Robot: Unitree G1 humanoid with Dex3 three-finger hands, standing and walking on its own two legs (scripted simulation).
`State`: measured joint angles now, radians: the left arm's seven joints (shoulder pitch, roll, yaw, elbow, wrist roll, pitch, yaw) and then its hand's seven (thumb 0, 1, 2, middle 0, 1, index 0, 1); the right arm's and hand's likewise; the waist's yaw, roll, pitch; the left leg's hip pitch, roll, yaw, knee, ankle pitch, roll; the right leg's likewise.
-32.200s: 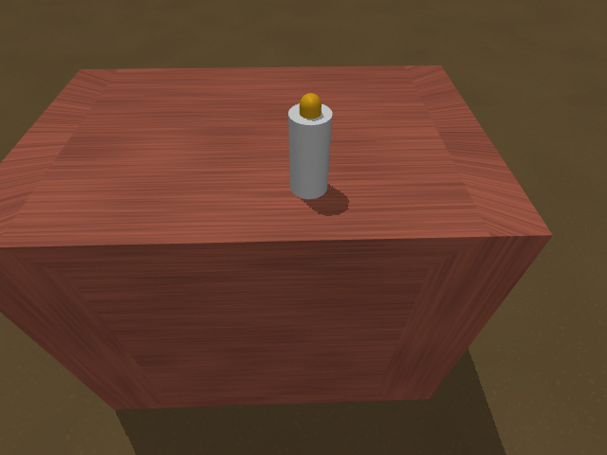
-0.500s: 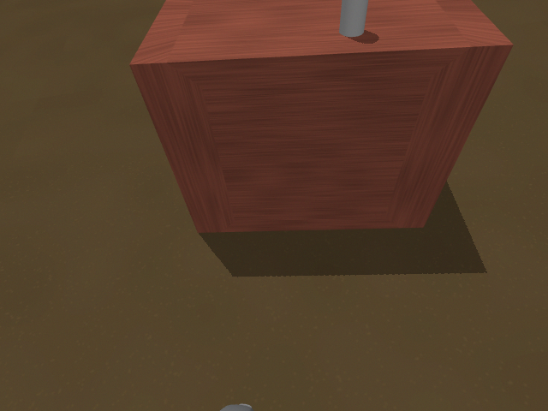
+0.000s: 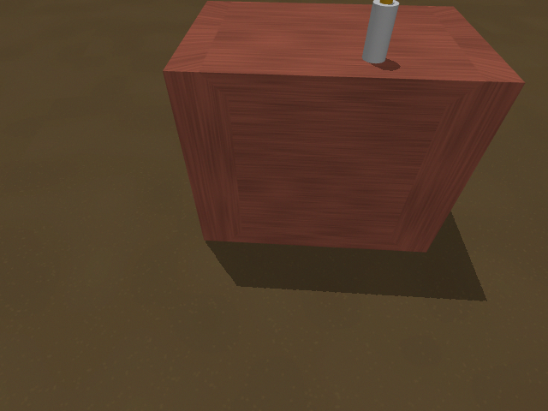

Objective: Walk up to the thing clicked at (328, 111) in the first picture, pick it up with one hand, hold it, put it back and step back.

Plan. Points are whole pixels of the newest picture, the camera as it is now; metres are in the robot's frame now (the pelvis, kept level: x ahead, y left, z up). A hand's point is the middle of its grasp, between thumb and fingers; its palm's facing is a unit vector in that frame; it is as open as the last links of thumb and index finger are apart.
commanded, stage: step back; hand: right
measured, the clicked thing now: (380, 26) +1.07 -0.29 +0.13
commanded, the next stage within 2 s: stand in 0.42 s
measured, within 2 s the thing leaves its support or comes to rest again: neither
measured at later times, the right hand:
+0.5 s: hand out of the picture +0.14 -0.24 -0.14, palm faces +0.03 +0.94 -0.33, open 7.4 cm
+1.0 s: hand out of the picture +0.08 -0.26 -0.14, palm faces +0.03 +0.94 -0.33, open 7.4 cm
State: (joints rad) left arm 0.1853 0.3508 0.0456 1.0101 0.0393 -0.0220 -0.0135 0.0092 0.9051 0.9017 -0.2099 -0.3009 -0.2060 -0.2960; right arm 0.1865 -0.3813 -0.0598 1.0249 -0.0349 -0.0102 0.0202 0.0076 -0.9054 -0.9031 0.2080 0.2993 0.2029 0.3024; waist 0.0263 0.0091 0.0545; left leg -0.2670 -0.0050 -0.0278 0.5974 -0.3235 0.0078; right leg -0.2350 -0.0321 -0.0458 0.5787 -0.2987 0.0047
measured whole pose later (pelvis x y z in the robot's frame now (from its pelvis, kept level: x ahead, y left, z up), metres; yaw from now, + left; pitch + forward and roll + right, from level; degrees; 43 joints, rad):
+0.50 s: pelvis +0.03 +0.00 +0.01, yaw -2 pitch -3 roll +0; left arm 0.07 0.36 0.02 1.08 0.01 -0.02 0.01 0.01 0.91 0.90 -0.21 -0.30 -0.20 -0.30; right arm 0.05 -0.33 -0.03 1.08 -0.01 -0.01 0.01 0.01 -0.91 -0.90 0.21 0.30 0.20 0.30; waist 0.01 0.00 0.07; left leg -0.14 0.00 0.01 0.45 -0.26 0.01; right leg -0.12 -0.02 0.01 0.44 -0.27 0.02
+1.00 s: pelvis +0.01 -0.01 +0.02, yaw -2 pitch -3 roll +0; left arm 0.10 0.35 0.00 1.15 0.01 -0.01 -0.01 0.01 0.91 0.90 -0.21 -0.30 -0.20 -0.30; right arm 0.09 -0.35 -0.02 1.15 -0.01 -0.01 0.02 0.01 -0.91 -0.90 0.21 0.30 0.20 0.30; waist 0.00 0.00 0.06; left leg -0.10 0.02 0.01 0.31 -0.16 -0.01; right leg -0.09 0.00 0.00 0.31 -0.17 0.00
